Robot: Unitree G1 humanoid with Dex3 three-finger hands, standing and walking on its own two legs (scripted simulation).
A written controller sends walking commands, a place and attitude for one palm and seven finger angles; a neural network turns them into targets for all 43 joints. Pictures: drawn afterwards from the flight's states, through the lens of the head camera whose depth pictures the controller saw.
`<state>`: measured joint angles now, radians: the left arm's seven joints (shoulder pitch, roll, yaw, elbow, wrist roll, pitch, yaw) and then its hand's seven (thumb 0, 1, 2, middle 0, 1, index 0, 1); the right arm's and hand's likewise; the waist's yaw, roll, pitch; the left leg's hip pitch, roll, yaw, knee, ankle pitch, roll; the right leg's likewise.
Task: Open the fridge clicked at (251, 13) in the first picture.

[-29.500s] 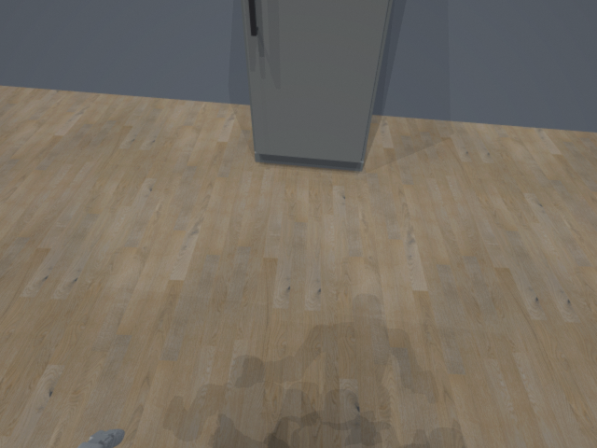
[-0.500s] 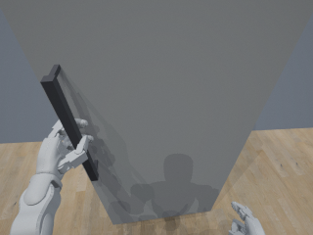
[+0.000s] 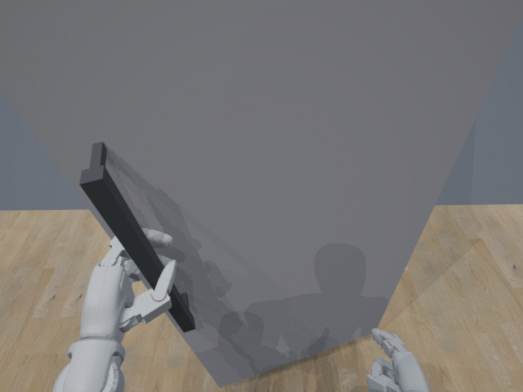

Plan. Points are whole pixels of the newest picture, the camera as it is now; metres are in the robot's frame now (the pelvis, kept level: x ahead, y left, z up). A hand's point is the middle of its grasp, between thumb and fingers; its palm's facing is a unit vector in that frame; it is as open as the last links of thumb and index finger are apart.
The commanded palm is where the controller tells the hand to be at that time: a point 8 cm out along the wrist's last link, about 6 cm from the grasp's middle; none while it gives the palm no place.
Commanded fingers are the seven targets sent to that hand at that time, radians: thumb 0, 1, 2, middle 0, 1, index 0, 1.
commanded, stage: walk backward, drawing the door open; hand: left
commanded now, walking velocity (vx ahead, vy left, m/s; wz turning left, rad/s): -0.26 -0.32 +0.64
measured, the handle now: (154, 259) +0.27 +0.16 +0.12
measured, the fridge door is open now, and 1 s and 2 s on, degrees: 20 51 81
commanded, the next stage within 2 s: stop walking and hold the door back in 1.64 s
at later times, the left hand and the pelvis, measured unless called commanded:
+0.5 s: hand (203, 382) +0.12 +0.06 +0.12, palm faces +0.32 -0.91 -0.26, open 6.5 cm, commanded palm +0.07 +0.10 +0.13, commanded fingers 0.00 0.90 0.90 -0.45 -1.40 -0.45 -1.40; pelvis -0.07 -0.13 -0.01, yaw +16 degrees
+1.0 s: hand out of the picture +0.03 -0.06 +0.12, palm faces +0.75 -0.61 -0.23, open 6.5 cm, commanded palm -0.03 -0.06 +0.12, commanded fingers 0.00 0.90 0.90 -0.45 -1.40 -0.45 -1.40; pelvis -0.05 -0.37 -0.01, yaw +44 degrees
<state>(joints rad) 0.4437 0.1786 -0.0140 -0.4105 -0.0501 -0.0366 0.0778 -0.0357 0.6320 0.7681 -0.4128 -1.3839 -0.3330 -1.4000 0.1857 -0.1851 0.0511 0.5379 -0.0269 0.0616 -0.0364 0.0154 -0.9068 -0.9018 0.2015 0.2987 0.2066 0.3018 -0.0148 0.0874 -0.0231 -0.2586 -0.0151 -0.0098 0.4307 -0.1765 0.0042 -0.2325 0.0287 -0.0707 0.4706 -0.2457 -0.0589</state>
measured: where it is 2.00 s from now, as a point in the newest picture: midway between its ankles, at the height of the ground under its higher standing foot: outside the picture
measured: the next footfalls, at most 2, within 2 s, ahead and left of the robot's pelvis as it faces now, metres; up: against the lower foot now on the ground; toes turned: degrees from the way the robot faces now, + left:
left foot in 0.48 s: -0.02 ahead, +0.06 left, +0.00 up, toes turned +14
right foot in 0.66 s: +0.05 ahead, -0.34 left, +0.00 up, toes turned +31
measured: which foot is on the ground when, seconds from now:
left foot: down 0.00-0.32, up 0.34-0.46, down 0.48-0.66, up 0.68-0.84, down 0.86-1.00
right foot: down 0.00-0.46, up 0.48-0.64, down 0.66-0.86, up 0.88-1.00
